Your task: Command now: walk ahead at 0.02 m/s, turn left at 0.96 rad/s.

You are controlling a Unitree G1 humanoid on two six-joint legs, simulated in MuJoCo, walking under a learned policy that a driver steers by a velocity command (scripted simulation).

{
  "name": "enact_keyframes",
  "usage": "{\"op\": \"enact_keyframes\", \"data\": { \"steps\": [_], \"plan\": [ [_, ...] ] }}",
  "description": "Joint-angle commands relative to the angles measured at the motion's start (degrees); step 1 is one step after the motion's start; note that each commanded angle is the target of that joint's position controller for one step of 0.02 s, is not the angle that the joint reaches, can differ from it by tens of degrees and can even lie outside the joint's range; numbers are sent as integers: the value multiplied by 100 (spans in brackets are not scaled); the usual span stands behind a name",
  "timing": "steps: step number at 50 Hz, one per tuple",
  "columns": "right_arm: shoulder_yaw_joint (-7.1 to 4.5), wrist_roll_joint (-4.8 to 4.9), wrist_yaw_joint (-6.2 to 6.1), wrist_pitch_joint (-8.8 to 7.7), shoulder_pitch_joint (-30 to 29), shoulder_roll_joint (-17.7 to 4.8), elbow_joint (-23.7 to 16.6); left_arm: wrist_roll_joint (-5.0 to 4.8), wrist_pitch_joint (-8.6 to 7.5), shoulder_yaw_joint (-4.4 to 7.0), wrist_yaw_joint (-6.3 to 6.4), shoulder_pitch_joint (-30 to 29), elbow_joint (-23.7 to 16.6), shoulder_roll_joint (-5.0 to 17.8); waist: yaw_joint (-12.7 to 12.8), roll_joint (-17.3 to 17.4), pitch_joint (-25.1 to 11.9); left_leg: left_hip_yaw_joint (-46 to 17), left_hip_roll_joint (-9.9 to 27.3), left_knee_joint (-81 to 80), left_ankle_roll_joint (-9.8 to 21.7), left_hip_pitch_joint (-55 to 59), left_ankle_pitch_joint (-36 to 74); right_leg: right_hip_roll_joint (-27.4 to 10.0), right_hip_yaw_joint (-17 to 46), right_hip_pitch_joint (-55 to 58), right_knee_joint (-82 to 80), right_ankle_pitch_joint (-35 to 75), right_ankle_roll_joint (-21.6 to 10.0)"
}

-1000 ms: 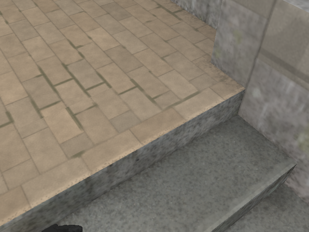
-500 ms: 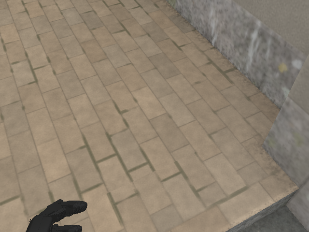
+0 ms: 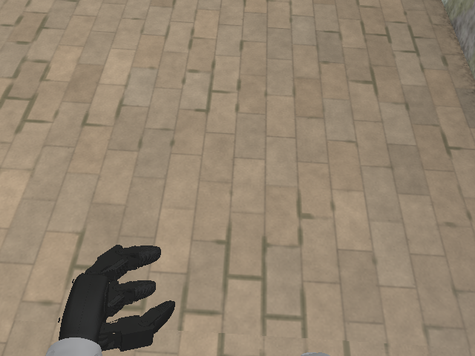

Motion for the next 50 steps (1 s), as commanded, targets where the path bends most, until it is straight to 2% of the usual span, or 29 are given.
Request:
{"op": "enact_keyframes", "data": {
  "steps": [1,2,3,4,5,6,7,9,11,16,23,25,26,27,28,29,30,31,32,33,34,35,36,39,40,42,44,48,50],
  "plan": [
    [-392,227,44,74,-443,-1117,-403,-55,-57,129,39,-468,-737,186,442,940,-822,-401,981,-734,244,-588,5411,60,-583,2670,-3825,-846,-231],
    [-479,211,136,-3,-220,-1228,-292,-106,-44,414,63,-69,-528,575,507,922,-1202,-442,732,-476,69,-550,5987,137,-619,4074,-4511,88,-183],
    [-482,314,258,-47,-702,-1199,-451,68,-165,586,44,1150,-303,957,1248,-515,-2300,343,-52,1389,-329,-1765,5415,-603,1123,6111,-5165,563,-849],
    [-307,101,464,-199,-181,-474,-535,232,-224,664,88,1315,-87,1376,650,-3855,-3482,1150,-945,4026,-730,-2692,-911,-2696,4246,6936,-5900,1097,-1945],
    [-350,-275,677,-417,-440,-774,-498,212,-162,584,274,1316,-296,1157,846,-3750,-3049,1688,-496,5711,-993,-2644,-1363,-2690,4510,5855,-5967,1915,-2060],
    [-405,-353,686,-408,-1302,-930,-653,124,-102,495,437,1416,-196,747,967,-2831,-1848,2293,-368,6424,-1243,-3036,-1361,-2332,3378,4751,-5666,2474,-1855],
    [-382,-380,642,-324,-1353,-828,-701,67,-65,432,539,1128,17,377,618,-1813,-755,2603,-50,6797,-1292,-3538,-1455,-2150,2388,3957,-5212,2773,-1685],
    [-233,-380,678,-175,-786,-676,-459,48,-78,414,702,849,114,245,235,-530,-287,3157,350,7586,-968,-3424,-670,-2058,1568,3157,-4758,2108,-1531],
    [-137,-309,720,-122,-638,-474,-426,-5,-97,409,662,783,271,270,-59,-12,-99,3344,530,7671,-726,-3305,197,-2031,1104,2879,-4643,1654,-1432],
    [-170,-181,619,57,-1060,-669,-715,44,5,496,569,803,337,597,-14,-833,-120,3412,883,6988,-692,-3479,611,-2647,668,3072,-4742,1735,-1420],
    [-87,-289,616,57,-1166,-476,-663,-53,145,711,557,571,100,1308,-9,-1029,-617,3769,1354,3567,-441,-2397,971,-2814,241,3007,-3963,2387,-959],
    [-216,-220,662,-7,-389,-465,-257,-224,287,649,467,609,300,1118,-286,-860,-779,4463,1115,1405,-170,-857,1652,-2733,-209,2588,-3382,1823,-805],
    [-376,-277,681,-91,90,-691,113,-160,300,584,328,319,238,943,-449,-170,-773,4631,1042,667,-32,-227,3427,-2581,-696,2464,-2615,1743,-627],
    [-367,-335,719,-116,223,-452,340,-253,341,525,250,282,386,711,-492,74,-337,4485,1176,-788,143,8,3902,-2253,-875,2372,-1737,931,-579],
    [-257,-360,775,-217,174,-270,476,-201,358,419,255,428,581,360,-420,966,283,4119,1211,-1825,233,-103,4433,-1686,-1300,2116,-217,-1396,-545],
    [-304,-622,819,-428,115,-1146,277,-46,267,384,211,543,391,154,76,1380,16,2451,2313,487,575,707,9692,-1210,-1015,271,2009,-2218,-32],
    [-379,-683,844,-314,-103,-1478,236,-115,223,315,102,1047,666,171,206,842,-795,2061,3100,702,1220,1061,10742,-1031,-364,-127,3221,-1612,276],
    [-312,-596,827,-187,-201,-1367,286,-150,177,293,80,1124,891,277,156,304,-1131,2054,3123,496,1534,977,9167,-1014,-68,-148,3555,-1357,342],
    [-236,-487,761,-122,-349,-1172,415,-177,158,234,114,920,810,187,255,326,-1122,1921,3116,180,1698,892,7461,-1192,-113,-307,3129,-1234,351],
    [-194,-423,665,-149,-444,-1123,483,-353,160,131,149,431,542,-112,177,647,-620,1141,3673,-357,1910,569,5967,-1305,202,-744,2997,-835,362],
    [-66,-399,521,-209,-558,-836,517,-338,221,117,186,-67,421,-72,101,549,-238,1036,3737,-645,1880,352,5092,-1286,335,-834,2931,-819,307],
    [2,-413,467,-246,-438,-612,588,-281,279,233,185,88,590,294,0,108,-292,1376,3338,-538,1593,454,4443,-1105,239,-590,2616,-140,216],
    [34,-423,422,-279,-351,-537,644,-187,303,250,188,230,643,307,21,135,-498,1593,3157,-527,1494,693,4317,-1004,138,-428,2472,3,175],
    [127,-468,324,-276,148,-134,970,-224,312,194,122,448,769,102,-35,279,-533,2391,2789,-513,1273,985,4074,-776,383,-245,1944,-124,35],
    [182,-499,239,-271,265,31,1018,-219,314,56,98,90,585,-264,-84,576,-352,2522,2968,-675,1234,949,4124,-815,643,-462,1766,-1004,-60],
    [62,-408,157,-104,48,-271,908,-177,353,-122,-13,-363,243,-444,24,656,-168,3190,2605,-847,858,1049,3353,-985,-153,-556,-303,-2042,-196],
    [-146,-307,101,34,536,-700,884,-206,318,-130,-72,-1103,51,-457,-401,720,-207,3196,2882,-1225,931,753,4093,-1001,-941,-45,-766,-2195,-182],
    [-284,-359,219,-114,163,-975,802,-263,226,21,-146,65,197,56,111,1157,-990,4182,2704,-363,767,870,9260,-560,-1078,1360,-1536,-1377,-812],
    [-252,-385,230,-210,-351,-946,595,-214,294,204,-121,872,396,411,587,949,-1588,4423,2403,680,545,718,10045,-124,-472,2674,-2872,-442,-1237]
  ]
}}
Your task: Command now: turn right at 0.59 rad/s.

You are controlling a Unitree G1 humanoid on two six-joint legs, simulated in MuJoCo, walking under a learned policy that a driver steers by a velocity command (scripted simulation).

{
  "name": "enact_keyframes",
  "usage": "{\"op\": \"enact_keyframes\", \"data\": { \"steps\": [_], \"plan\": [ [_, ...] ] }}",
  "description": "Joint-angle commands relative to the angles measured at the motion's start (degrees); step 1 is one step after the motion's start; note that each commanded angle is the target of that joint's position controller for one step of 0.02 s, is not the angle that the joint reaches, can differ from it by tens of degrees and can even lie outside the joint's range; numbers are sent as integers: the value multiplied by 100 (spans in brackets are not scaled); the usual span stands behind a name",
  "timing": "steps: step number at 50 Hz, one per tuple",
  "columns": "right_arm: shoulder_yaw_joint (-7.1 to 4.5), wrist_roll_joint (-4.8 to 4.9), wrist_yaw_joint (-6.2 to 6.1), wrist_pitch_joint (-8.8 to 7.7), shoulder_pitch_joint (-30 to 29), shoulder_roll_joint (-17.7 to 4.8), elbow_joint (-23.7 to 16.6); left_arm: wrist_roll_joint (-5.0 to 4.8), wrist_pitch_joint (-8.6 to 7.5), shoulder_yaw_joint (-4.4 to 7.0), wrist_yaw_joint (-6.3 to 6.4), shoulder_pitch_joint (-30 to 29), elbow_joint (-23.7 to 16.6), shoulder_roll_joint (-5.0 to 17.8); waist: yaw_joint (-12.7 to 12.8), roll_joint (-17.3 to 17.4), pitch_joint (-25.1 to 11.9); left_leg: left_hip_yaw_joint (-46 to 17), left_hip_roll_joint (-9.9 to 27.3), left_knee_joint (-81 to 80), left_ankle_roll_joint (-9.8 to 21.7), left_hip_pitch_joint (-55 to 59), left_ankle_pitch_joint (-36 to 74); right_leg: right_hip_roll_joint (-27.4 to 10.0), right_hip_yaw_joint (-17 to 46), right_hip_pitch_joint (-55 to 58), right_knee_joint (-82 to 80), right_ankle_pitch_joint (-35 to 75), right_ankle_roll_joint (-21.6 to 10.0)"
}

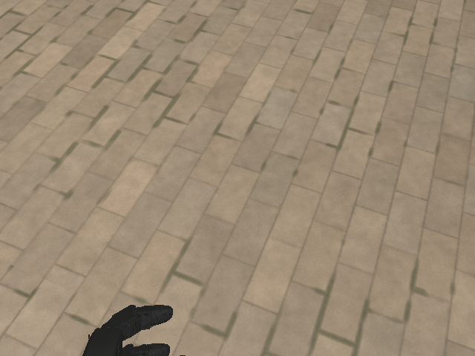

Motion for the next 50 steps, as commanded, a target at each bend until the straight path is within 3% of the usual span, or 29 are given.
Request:
{"op": "enact_keyframes", "data": {
  "steps": [1,2,3,5,6,8,10,13,14,16,17,19,24,25,26,27,28,29,30,34,38,41,43,45,46,47,48,49,50],
  "plan": [
    [-283,-149,3,-222,-765,-1144,-902,106,-19,521,83,1034,-339,1290,851,-377,-1691,48,192,2847,432,-480,7755,-1,2330,2269,-2428,932,-1091],
    [-181,-287,172,-303,-1279,-794,-1132,201,14,664,188,1392,-255,1766,1011,-2133,-1909,-453,-1151,5204,55,-2406,-250,-880,5004,3442,-4489,1598,-1867],
    [-146,-162,404,-442,-1249,-528,-1073,481,-33,650,264,1112,-383,1856,831,-1742,-1843,-1575,-1370,7803,-28,-3260,-1296,-1301,5695,3225,-5186,1996,-1987],
    [29,-24,513,-500,-1300,-75,-1404,172,-146,502,239,877,-268,1237,313,-736,-254,-1499,-1103,8152,11,-4079,-1214,-818,4293,2122,-4795,2309,-1390],
    [64,-96,471,-530,-1016,-100,-1386,61,-166,487,200,762,-212,1051,44,-369,15,-1382,-952,8053,21,-4111,-1061,-549,3684,1913,-4597,2216,-1194],
    [70,-133,464,-585,-678,-229,-1481,16,-230,474,128,467,-199,955,-253,-504,34,-1259,-924,8371,-23,-3920,-821,-242,3399,1672,-4748,2119,-1093],
    [64,-118,390,-589,-677,-361,-1543,-29,-296,496,136,614,-155,1082,-229,-519,-113,-1242,-914,8094,-67,-3957,-534,-199,3265,2059,-4913,2906,-1066],
    [103,-171,230,-553,-1252,-393,-1886,-75,-172,590,217,929,-71,1284,-61,-576,-406,-1327,-914,6535,-386,-3921,-304,-6,3052,2873,-5025,3790,-954],
    [267,-141,186,-496,-1642,-42,-2123,-125,11,573,310,854,-105,1230,-26,-838,-317,-974,-960,5275,-514,-4103,-877,59,3019,3105,-5198,4206,-964],
    [305,-71,163,-506,-2117,46,-2259,-95,217,653,443,1221,-98,1399,230,-938,-551,-919,-1104,4040,-668,-3882,-1109,34,3232,3454,-5283,3914,-838],
    [239,-11,198,-537,-2026,-75,-2089,-59,183,694,426,956,-313,1465,292,-966,-769,-874,-1072,3739,-630,-3444,-780,-52,3199,3336,-5291,3750,-749],
    [140,-47,218,-582,-1850,-256,-1979,-18,99,744,398,904,-389,1592,302,-1063,-893,-1046,-1068,3628,-557,-3033,-433,-215,3600,3083,-5194,3814,-833],
    [-77,122,247,-713,-1394,-430,-1775,-141,120,761,257,739,-415,1478,70,-1375,-632,-1262,-1022,1222,-363,-1454,-283,-13,4086,2863,-4903,3524,-607],
    [-165,160,261,-732,-1136,-495,-1614,-161,108,740,211,704,-392,1374,-47,-1221,-723,-1282,-815,491,-286,-689,339,159,3873,2628,-4455,3055,-481],
    [-256,75,252,-701,-1072,-745,-1600,-74,105,636,114,1235,-268,936,176,-160,-1160,-2170,284,464,133,553,278,609,3102,1889,-3221,871,-263],
    [-205,-99,193,-615,-1419,-823,-1871,-42,98,581,109,1323,-272,815,411,842,-759,-3732,1200,39,659,493,268,1263,2175,703,-2198,-175,-23],
    [-247,-255,167,-647,-1316,-858,-1840,-10,22,742,117,1602,-323,1380,613,1641,-668,-4786,1744,-422,1227,-236,-368,742,1782,567,-1252,154,298],
    [-146,-252,132,-681,-1444,-548,-1885,-3,48,807,156,1486,-187,1689,487,1269,-374,-4347,1532,-364,1290,-591,-998,363,1527,570,-585,659,522],
    [-64,-173,93,-638,-1489,-308,-1841,11,84,787,173,1214,-132,1689,366,810,-222,-3501,1049,-237,1091,-743,-1266,263,1430,497,-267,1079,617],
    [-14,-159,63,-597,-1166,-413,-1640,21,53,531,168,669,-207,1104,69,513,-365,-2036,408,-52,1089,-557,171,259,978,527,-530,1682,665],
    [-13,-72,154,-546,-1020,-455,-1501,40,-6,365,104,558,-144,792,-1,748,-632,-1754,373,-82,1234,-313,121,101,650,1372,-2444,1296,672],
    [-88,-49,253,-605,-882,-725,-1365,102,-46,424,41,651,10,959,-60,839,-571,-1797,624,28,1401,-580,472,21,482,2081,-3204,1399,539],
    [-64,17,296,-573,-800,-708,-1255,95,-74,422,-4,766,117,877,12,780,-477,-1760,621,235,1362,-672,712,89,349,2584,-4290,1837,342],
    [-118,133,397,-604,-186,-892,-949,110,-115,456,-71,1264,386,892,69,734,-513,-1868,520,-83,1163,-1386,-2097,401,37,3774,-4985,1876,26],
    [-121,151,454,-651,-492,-906,-999,54,-165,553,-77,1904,519,1114,462,633,-404,-1891,469,276,920,-2515,-3028,57,585,4722,-4919,1395,-290],
    [-24,165,509,-732,-1051,-540,-1242,101,-231,713,-62,2573,683,1647,806,-445,-251,-1104,-100,1529,437,-3922,-2870,-867,1987,5300,-5594,-324,-853],
    [-11,262,507,-845,-1501,-461,-1433,116,-336,867,-90,2899,739,2049,1055,-1632,-92,-440,-699,3426,195,-4677,-2386,-1964,4237,5112,-6931,-1931,-1614],
    [-128,296,491,-917,-1569,-700,-1473,188,-506,779,-83,2636,658,1810,909,-1235,401,-1021,-393,4574,183,-5095,-1932,-2127,4809,4787,-7140,-1955,-1772],
    [-119,251,531,-982,-1396,-671,-1397,171,-633,697,-67,2284,606,1561,634,-1062,522,-1182,-255,5008,212,-5297,-1233,-2029,4510,4604,-7071,-1401,-1652]
  ]
}}
Over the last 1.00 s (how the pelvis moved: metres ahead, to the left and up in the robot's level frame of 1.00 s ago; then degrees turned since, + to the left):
0.10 0.04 0.01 20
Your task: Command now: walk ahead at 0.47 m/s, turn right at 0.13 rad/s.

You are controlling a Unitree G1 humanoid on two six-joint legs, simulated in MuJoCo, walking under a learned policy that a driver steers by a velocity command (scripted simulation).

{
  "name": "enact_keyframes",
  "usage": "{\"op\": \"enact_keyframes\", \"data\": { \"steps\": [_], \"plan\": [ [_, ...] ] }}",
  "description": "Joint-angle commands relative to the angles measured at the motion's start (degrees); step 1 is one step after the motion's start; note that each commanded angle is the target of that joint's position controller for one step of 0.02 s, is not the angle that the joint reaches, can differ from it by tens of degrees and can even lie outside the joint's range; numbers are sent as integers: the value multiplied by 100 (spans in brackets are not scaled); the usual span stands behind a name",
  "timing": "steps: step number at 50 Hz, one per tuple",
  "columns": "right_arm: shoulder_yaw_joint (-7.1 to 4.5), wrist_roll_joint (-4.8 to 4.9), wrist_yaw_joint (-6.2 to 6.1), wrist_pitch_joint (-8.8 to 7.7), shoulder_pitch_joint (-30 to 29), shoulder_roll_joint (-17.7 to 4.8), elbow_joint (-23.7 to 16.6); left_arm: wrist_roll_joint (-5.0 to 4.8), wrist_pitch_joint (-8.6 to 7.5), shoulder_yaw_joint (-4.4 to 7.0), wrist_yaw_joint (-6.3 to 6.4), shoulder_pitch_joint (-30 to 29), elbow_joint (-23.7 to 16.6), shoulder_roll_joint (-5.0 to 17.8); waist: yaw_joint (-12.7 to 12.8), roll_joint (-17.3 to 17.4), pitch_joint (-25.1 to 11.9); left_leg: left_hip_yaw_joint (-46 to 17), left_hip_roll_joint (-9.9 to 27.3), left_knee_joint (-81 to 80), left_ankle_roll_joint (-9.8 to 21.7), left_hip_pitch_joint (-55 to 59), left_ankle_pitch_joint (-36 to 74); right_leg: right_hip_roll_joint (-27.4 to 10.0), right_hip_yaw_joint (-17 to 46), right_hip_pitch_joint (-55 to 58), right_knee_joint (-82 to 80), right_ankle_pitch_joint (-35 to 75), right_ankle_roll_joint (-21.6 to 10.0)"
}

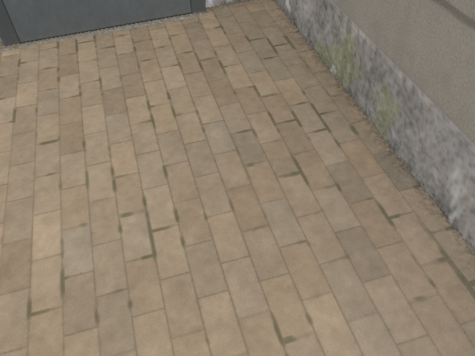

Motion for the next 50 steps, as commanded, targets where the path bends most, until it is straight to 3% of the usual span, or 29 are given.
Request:
{"op": "enact_keyframes", "data": {
  "steps": [1,3,6,13,16,18,19,20,21,22,23,24,25,26,27,29,31,33,35,38,41,43,44,45,46,47,48,49,50],
  "plan": [
    [-140,-58,77,-390,-1013,-466,-797,-5,-355,327,23,607,-181,962,381,-994,717,-554,409,1819,24,-3435,692,-2045,3535,1599,-2370,-2712,-1220],
    [-139,-125,116,-457,-943,-375,-728,2,-384,212,-14,495,-140,688,224,-977,619,-486,527,1684,-74,-3168,1426,-1651,2740,1344,-2419,-1909,-957],
    [-115,-110,105,-419,-1107,-310,-652,10,-431,172,-5,720,54,662,291,-1009,569,-187,522,1288,-256,-2820,2130,-1385,1931,1065,-2615,-941,-876],
    [-3,36,306,-453,-2212,-251,-943,-108,-414,212,33,1281,371,1139,722,-936,1097,157,566,-1055,-270,-2118,2711,-1613,1175,1223,-3109,7,-756],
    [25,44,409,-491,-2403,-309,-1051,-177,-326,239,22,1396,494,1271,741,-874,1266,255,499,-1791,-122,-1755,2471,-1770,882,1634,-3096,391,-684],
    [-15,16,426,-491,-2308,-485,-1103,-153,-257,279,0,1386,565,1418,583,-1035,1161,418,268,-2068,46,-1054,2105,-1803,678,1765,-2720,1788,-622],
    [-98,12,404,-460,-1942,-706,-1077,-117,-209,304,6,1344,610,1529,275,-1202,899,501,85,-2088,179,-426,1882,-1830,566,1830,-2176,3442,-561],
    [-254,24,333,-418,-991,-1005,-851,-54,-156,305,19,1245,624,1532,-306,-1189,257,658,-131,-2126,362,831,1731,-1607,192,1629,-959,4983,-410],
    [-416,33,220,-339,473,-1322,-450,76,-169,261,42,1109,494,1430,-969,-1072,-671,286,172,-1688,517,2995,1570,-1363,70,409,709,4954,-224],
    [-568,-182,136,-302,1420,-1925,-264,95,-275,65,40,1509,195,651,-920,674,-1886,-2169,1684,-1990,1139,5429,-901,-563,53,-1855,3295,2324,115],
    [-474,-201,165,-345,1530,-1725,-244,-127,-466,-60,68,1426,152,382,-808,1813,-2704,-4541,2186,-3433,1293,5427,-2817,-29,861,-2408,4565,-500,95],
    [-366,-202,121,-360,1070,-1292,-240,-357,-528,117,36,684,0,922,-801,1378,-1574,-4317,2165,-3885,994,4624,-2493,-334,873,-3161,5223,-268,46],
    [-314,-244,94,-378,860,-1115,-207,-377,-588,101,9,122,-155,975,-711,640,-828,-3456,2048,-3716,967,3834,-1436,-595,619,-3448,5358,15,30],
    [-285,-291,111,-403,583,-997,-167,-259,-617,77,12,-99,-236,876,-462,104,-393,-2825,1814,-3741,994,2985,-628,-825,514,-3338,5063,401,20],
    [-208,-378,132,-443,370,-746,-152,-195,-576,83,9,9,-228,756,-147,182,-215,-2392,1565,-3840,1030,2353,-343,-1013,545,-3074,4882,690,3],
    [-132,-298,149,-488,119,-393,-39,-234,-415,52,-52,253,-116,541,199,435,119,-1903,1329,-4154,1127,1593,-149,-1164,531,-2931,4812,769,49],
    [-136,-201,155,-554,56,-425,88,-200,-259,24,-17,-4,-149,481,391,229,664,-1453,1238,-4467,1115,997,249,-1253,477,-3258,4465,931,181],
    [-150,-226,96,-612,110,-534,169,-54,-238,17,27,-486,-302,586,363,51,1027,-914,1033,-4725,1079,644,1031,-1215,340,-3339,3626,1590,368],
    [-140,-173,7,-630,455,-525,275,26,-369,-2,-28,-1152,-530,606,141,-132,1120,-648,827,-4899,994,507,1661,-1096,149,-2831,2386,2565,435],
    [-219,-32,-117,-568,984,-826,402,-59,-534,-37,-203,-1960,-785,533,-134,-355,1229,-664,997,-5242,953,996,1902,-756,101,-2044,673,3354,477],
    [-274,3,-166,-389,1236,-993,538,-108,-589,75,-279,-2279,-878,739,-171,-154,1224,-858,1260,-4843,854,2263,2404,-462,189,-1854,-361,3015,493],
    [-319,-143,-156,-263,1264,-1139,626,-152,-582,240,-207,-1748,-817,1068,176,374,708,-964,1321,-3807,696,2880,4483,-172,104,-1121,-344,2142,370],
    [-337,-282,-129,-199,1244,-1247,655,-226,-555,388,-131,-932,-676,1354,648,631,106,-901,1188,-2702,592,2819,5451,-9,-18,-101,-203,1536,221],
    [-300,-392,-124,-162,935,-1181,516,-246,-494,497,-28,374,-438,1559,1392,742,-688,-766,953,-953,373,1613,5101,-408,145,1821,287,1286,133],
    [-50,-366,-104,-285,1798,-115,271,30,-479,665,43,1225,-247,2198,951,-935,-2130,-575,192,1693,129,-673,2454,-2112,2686,4527,213,-526,-530],
    [93,-2,-43,-421,1975,150,237,57,-520,615,-73,1451,-191,2029,881,-2444,-3252,-1200,-133,2928,123,-1401,83,-2643,5137,5047,-1348,-2918,-892],
    [-107,254,-100,-427,1174,-464,120,17,-521,521,-46,1073,-153,1495,949,-2027,-2063,-1051,164,3390,176,-2086,382,-2507,4687,4322,-1820,-2869,-582],
    [-145,222,-135,-419,482,-633,-64,-9,-504,454,-17,714,-96,1219,924,-1347,-1131,-825,416,3421,174,-2382,697,-2371,3647,3496,-1673,-1886,-415],
    [-148,69,-124,-401,27,-598,-195,41,-484,429,-9,453,30,1090,760,-620,-505,-727,674,3117,190,-2188,942,-2210,2753,2451,-1687,-751,-379]
  ]
}}
Over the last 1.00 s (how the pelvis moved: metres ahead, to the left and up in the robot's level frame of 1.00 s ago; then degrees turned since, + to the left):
0.16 -0.03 0.13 -39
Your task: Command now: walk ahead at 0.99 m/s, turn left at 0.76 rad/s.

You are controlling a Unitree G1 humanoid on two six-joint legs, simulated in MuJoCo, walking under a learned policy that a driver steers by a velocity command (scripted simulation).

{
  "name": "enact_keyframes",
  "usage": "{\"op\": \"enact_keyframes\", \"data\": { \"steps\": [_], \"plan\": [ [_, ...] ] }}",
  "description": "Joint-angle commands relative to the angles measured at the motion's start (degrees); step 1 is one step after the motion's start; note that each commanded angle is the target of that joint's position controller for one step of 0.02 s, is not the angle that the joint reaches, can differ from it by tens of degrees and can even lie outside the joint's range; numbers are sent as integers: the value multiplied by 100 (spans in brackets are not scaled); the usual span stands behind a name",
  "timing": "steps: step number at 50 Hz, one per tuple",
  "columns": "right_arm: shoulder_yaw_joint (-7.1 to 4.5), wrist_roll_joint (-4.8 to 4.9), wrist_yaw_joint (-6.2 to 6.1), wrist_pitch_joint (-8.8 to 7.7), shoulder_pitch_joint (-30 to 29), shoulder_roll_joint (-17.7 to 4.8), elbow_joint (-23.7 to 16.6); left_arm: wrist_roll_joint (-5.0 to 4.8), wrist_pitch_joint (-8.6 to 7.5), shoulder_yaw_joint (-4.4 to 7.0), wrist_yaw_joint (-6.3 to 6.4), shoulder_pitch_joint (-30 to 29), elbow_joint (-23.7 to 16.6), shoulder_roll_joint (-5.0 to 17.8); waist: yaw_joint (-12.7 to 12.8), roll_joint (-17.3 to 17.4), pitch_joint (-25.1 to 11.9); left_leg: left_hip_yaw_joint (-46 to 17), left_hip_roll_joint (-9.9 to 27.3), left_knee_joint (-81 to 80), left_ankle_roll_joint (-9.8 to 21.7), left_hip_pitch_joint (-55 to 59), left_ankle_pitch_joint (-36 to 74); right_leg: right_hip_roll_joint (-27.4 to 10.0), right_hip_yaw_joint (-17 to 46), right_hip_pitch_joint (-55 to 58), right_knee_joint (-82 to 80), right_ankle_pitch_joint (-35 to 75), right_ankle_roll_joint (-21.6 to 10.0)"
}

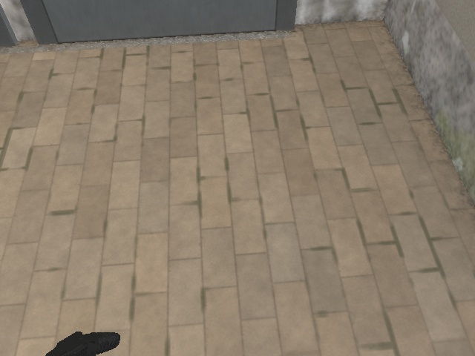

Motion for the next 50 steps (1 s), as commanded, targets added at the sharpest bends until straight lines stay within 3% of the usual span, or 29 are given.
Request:
{"op": "enact_keyframes", "data": {
  "steps": [1,2,4,5,8,11,13,15,17,18,19,20,21,22,23,25,26,29,33,37,39,41,42,43,44,45,47,48,50],
  "plan": [
    [-131,-30,32,-101,-719,-371,-943,140,-30,300,80,1241,234,597,560,-711,-798,-99,727,822,94,-2753,685,-1727,2453,2876,-2143,-1009,-884],
    [-146,13,88,28,-587,-253,-931,163,-44,259,82,1007,317,369,330,-827,-615,-114,866,715,75,-2465,676,-1590,1944,2407,-2270,-748,-866],
    [-124,52,123,273,-626,-14,-1000,23,-59,273,67,680,450,298,98,-857,-114,-18,1026,558,38,-2529,467,-1574,1102,1821,-2608,-285,-800],
    [-111,2,126,336,-756,21,-1076,-2,-66,298,68,582,488,373,40,-759,149,19,1049,478,4,-2687,639,-1564,735,1627,-2729,102,-790],
    [-102,-83,171,357,-1005,-64,-1227,103,-76,355,130,345,510,664,-135,-583,505,148,1042,-302,-113,-2806,1691,-1355,-263,1382,-2980,620,-773],
    [-132,-95,317,282,-1670,-285,-1345,53,-48,428,202,553,578,1006,77,-64,674,711,835,-1640,60,-2587,2629,-1126,-996,1863,-3157,818,-588],
    [-169,-86,423,232,-1882,-372,-1427,14,0,499,205,673,605,1354,87,-42,611,1119,603,-2338,234,-2163,2794,-1200,-1240,2422,-3004,2084,-504],
    [-322,-57,436,267,-1527,-707,-1384,-93,136,596,200,635,544,1709,-217,-425,249,1649,51,-2531,390,-1505,2273,-1245,-1353,3134,-2025,5204,-425],
    [-637,-93,399,356,285,-1319,-967,-214,266,645,185,427,382,1826,-1098,-649,-701,1801,-510,-2797,642,747,1909,-1260,-1210,2729,546,6754,-357],
    [-812,-87,270,407,1064,-1609,-712,-252,205,545,143,373,374,1458,-1435,12,-910,1155,-437,-3478,881,2289,2632,-736,-1092,1575,2644,4126,-18],
    [-779,-117,210,416,364,-1937,-803,48,28,243,76,606,114,278,-423,2444,-397,-505,142,-3577,1401,2775,5309,705,-637,-410,5450,-2472,284],
    [-648,-408,278,200,-123,-1937,-1352,-54,-183,136,29,1658,-131,488,201,2236,-2380,-3760,1495,-4801,2596,3553,3045,813,980,-1215,6253,-2677,176],
    [-636,-325,367,105,-318,-1568,-1608,-151,-254,239,80,801,-190,1148,-205,729,-2276,-4048,1464,-5485,2240,3092,2067,530,1251,-1074,5791,-2151,-34],
    [-613,-216,387,5,-538,-1462,-1529,-177,-236,254,152,258,-385,1087,34,-107,-1195,-3632,1292,-5640,1988,2143,1948,392,1101,-1368,5073,-1773,-63],
    [-550,-142,374,-65,-841,-1252,-1544,-47,-141,241,241,206,-303,1013,263,-738,-991,-3167,1107,-5513,1735,1470,2249,88,1159,-1080,4585,-1483,-20],
    [-559,-234,263,-55,-1201,-1226,-1649,32,70,309,252,262,-264,1099,484,-628,-755,-2388,791,-5483,1566,374,3528,-112,1221,-413,3912,-1282,137],
    [-543,-212,197,-19,-1245,-1157,-1624,59,146,316,255,165,-276,1045,499,-594,-662,-2015,638,-5445,1498,100,3992,-144,1170,-313,3493,-1256,225],
    [-499,-185,-72,132,-1044,-1037,-1451,156,257,193,265,-101,-269,619,340,-478,-811,-1010,215,-5064,1233,-89,5504,2,724,-317,2349,-440,469],
    [-418,-162,-287,412,-828,-816,-1301,81,284,128,196,-604,-275,495,-53,116,-1117,-695,-93,-4741,597,148,4672,207,547,-85,731,1191,502],
    [-319,-286,-291,446,-804,-607,-1209,90,201,164,104,-841,-266,622,-253,369,-913,-1117,283,-4522,570,607,3874,147,619,-130,-56,1384,299],
    [-220,-351,-220,373,-925,-402,-1132,89,109,208,17,-553,-127,696,-171,402,-840,-1168,523,-4244,605,817,4037,29,598,51,-398,1150,53],
    [-214,-350,-147,272,-1077,-471,-1071,99,35,271,-25,-96,-9,786,95,306,-807,-863,291,-3672,421,619,4362,123,505,895,-1080,1926,-314],
    [-257,-415,-149,210,-939,-555,-1131,149,14,348,-16,84,-63,1109,28,-107,-1012,-610,-205,-2952,161,277,3712,-223,1175,1621,-933,3778,-707],
    [-292,-395,-185,204,-620,-672,-1116,241,52,402,-5,368,-63,1316,10,-953,-1390,-168,-817,-1453,-400,-590,2038,-1102,2465,2563,-922,4850,-1726],
    [-284,-475,-171,258,-847,-809,-1265,154,153,401,6,725,0,1186,225,-1867,-1576,68,-1190,-334,-719,-1608,-1359,-1716,3919,3063,-1564,4635,-2316],
    [-328,-385,-113,328,-888,-932,-1277,29,230,376,41,697,-58,1093,180,-1240,-1599,-341,-935,212,-684,-1902,-1427,-1759,4289,3000,-1703,3000,-2165],
    [-279,-348,-69,517,-1449,-677,-1338,-96,434,379,125,392,-263,1050,188,-286,-980,-321,-716,233,-656,-2090,-887,-1240,3733,2072,-1939,654,-1574],
    [-271,-350,-68,562,-1583,-589,-1374,-116,514,383,180,245,-344,1053,117,-238,-791,-281,-591,-326,-610,-1955,-632,-992,3515,1652,-2091,-138,-1340],
    [-223,-302,-70,544,-1684,-335,-1363,-92,683,444,228,85,-432,1067,59,-692,-594,76,-720,-1802,-603,-1344,-422,-333,2984,1087,-2266,-653,-979]
  ]
}}
Over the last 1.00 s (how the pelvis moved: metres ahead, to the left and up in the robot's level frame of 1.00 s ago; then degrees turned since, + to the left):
0.72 0.09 -0.02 12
